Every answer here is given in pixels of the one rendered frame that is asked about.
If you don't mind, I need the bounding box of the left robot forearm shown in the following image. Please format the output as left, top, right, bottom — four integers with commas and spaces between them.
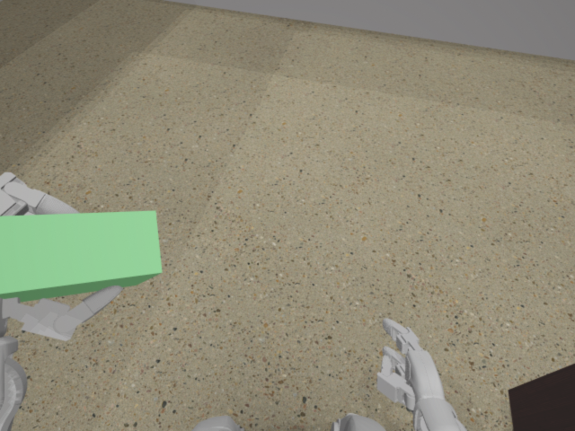
0, 336, 27, 431

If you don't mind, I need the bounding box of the sponge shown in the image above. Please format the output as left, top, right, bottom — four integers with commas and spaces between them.
0, 211, 163, 302

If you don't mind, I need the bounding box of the right robot hand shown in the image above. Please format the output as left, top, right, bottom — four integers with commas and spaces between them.
377, 318, 446, 414

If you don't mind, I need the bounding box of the table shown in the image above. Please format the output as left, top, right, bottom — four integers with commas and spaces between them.
509, 364, 575, 431

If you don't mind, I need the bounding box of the right robot forearm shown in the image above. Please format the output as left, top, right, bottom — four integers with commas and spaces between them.
412, 398, 467, 431

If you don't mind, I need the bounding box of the left robot hand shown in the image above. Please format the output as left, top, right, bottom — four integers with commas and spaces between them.
0, 172, 123, 341

